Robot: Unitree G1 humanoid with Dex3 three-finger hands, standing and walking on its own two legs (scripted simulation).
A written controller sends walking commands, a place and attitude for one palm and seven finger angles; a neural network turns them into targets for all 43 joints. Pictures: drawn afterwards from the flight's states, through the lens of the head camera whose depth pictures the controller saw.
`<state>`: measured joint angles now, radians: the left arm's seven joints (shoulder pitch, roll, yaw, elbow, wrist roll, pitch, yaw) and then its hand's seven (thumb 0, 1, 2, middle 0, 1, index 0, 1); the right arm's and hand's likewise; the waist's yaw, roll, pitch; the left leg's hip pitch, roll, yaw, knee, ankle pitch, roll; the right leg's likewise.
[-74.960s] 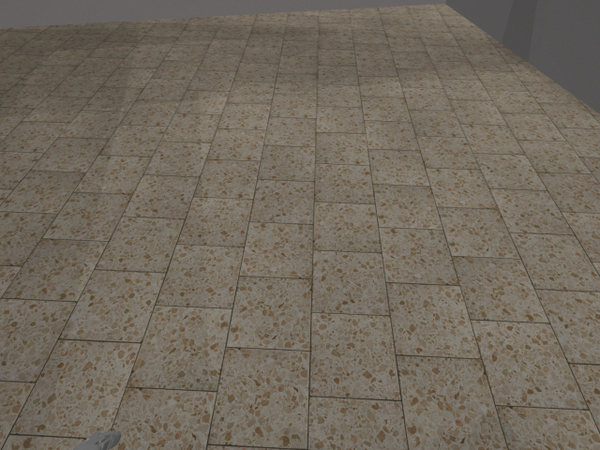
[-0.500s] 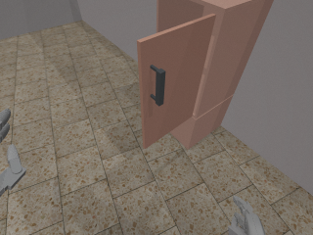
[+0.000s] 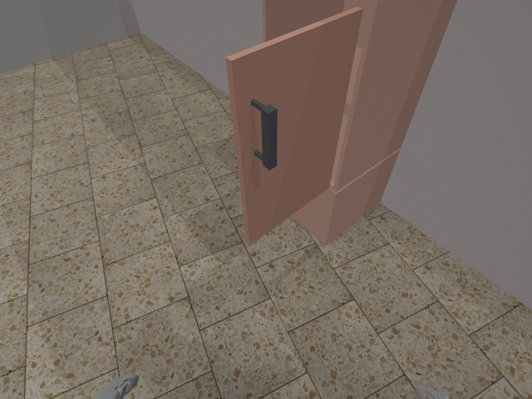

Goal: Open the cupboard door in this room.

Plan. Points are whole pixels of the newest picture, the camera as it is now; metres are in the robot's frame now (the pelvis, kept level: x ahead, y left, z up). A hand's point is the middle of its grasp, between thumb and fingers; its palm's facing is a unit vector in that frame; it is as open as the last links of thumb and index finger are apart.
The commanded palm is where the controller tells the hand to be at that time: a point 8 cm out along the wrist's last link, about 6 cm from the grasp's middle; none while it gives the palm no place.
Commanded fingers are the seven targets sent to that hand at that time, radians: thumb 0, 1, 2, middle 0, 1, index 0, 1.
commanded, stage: let the arm hang, fingers relaxed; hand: left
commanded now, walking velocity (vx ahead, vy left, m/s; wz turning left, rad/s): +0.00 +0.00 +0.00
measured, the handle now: (263, 135) +0.62 +0.03 +0.04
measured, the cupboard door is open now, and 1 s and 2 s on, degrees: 92 92 92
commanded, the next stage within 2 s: look to check the result in 0.86 s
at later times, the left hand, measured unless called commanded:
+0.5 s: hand out of the picture -0.01 +0.19 -0.16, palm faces +0.04 -0.97 -0.26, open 7.3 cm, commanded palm none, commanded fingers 0.00 0.90 0.90 -0.20 -0.30 -0.20 -0.30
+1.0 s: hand out of the picture +0.05 +0.18 -0.16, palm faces +0.01 -0.97 -0.23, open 7.3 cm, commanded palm none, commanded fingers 0.00 0.90 0.90 -0.20 -0.30 -0.20 -0.30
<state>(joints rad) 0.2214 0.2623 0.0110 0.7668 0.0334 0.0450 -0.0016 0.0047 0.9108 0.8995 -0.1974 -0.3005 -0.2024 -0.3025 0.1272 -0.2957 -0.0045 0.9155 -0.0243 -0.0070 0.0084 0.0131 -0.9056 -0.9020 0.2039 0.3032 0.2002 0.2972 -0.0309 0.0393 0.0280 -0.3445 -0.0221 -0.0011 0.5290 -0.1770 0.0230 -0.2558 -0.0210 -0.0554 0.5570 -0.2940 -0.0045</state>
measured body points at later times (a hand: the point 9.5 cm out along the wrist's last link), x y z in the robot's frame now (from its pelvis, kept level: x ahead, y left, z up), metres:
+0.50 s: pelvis +0.01 -0.01 +0.01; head +0.03 -0.02 +0.46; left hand -0.01 +0.24 -0.14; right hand +0.01 -0.23 -0.16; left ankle +0.07 +0.10 -0.73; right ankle +0.00 -0.12 -0.73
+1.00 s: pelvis +0.03 -0.01 +0.01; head +0.05 -0.01 +0.46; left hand +0.06 +0.23 -0.14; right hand +0.06 -0.25 -0.15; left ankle +0.07 +0.10 -0.73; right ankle +0.00 -0.12 -0.73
